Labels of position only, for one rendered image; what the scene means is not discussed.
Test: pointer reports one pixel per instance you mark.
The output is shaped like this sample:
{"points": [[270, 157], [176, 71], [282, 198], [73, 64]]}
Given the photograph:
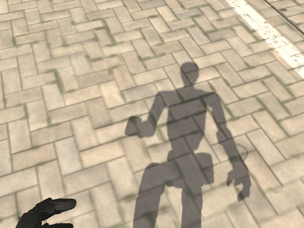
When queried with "left robot hand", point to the left robot hand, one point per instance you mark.
{"points": [[44, 210]]}

